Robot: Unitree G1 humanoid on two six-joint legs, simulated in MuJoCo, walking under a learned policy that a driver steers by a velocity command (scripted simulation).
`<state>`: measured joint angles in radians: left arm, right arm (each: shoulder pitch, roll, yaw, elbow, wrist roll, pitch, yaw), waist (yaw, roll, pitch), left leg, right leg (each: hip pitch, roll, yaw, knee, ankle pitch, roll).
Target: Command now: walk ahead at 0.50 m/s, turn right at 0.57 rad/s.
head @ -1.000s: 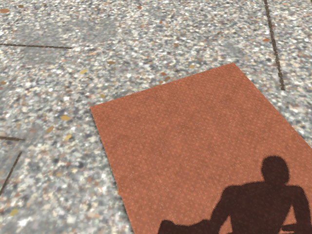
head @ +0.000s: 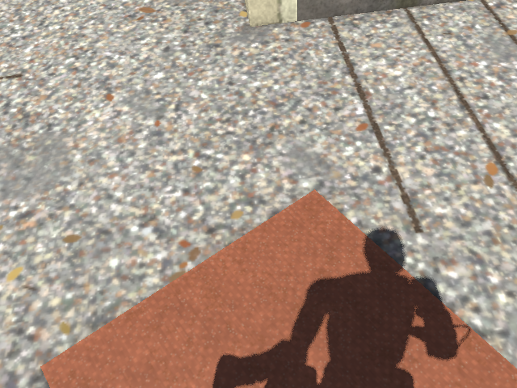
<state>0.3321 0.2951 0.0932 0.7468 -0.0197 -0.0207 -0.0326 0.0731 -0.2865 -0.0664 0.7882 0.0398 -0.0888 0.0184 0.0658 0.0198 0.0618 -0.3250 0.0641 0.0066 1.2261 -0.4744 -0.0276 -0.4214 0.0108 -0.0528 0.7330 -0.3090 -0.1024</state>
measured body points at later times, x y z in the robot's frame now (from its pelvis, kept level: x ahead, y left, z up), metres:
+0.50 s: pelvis +0.30 +0.03 +0.01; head +0.33 +0.02 +0.46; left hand +0.46 +0.28 -0.10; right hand +0.40 -0.28 -0.08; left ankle +0.41 +0.11 -0.72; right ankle +0.12 -0.06 -0.62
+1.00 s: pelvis +0.54 -0.13 +0.01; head +0.57 -0.16 +0.45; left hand +0.85 -0.03 -0.07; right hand +0.41 -0.39 -0.13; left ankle +0.47 +0.09 -0.63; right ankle +0.56 -0.25 -0.72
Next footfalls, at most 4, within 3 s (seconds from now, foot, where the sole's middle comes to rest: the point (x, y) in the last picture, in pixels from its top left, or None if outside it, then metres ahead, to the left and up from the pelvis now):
0.40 left None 0.45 0.10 -0.75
0.92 right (409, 344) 0.59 -0.27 -0.75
1.46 left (372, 222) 0.99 -0.21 -0.76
1.90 right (452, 176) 1.19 -0.49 -0.77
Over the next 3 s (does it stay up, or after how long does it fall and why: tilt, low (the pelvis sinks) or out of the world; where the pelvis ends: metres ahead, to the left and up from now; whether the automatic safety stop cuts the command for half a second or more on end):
stays up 1.62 -0.36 -0.01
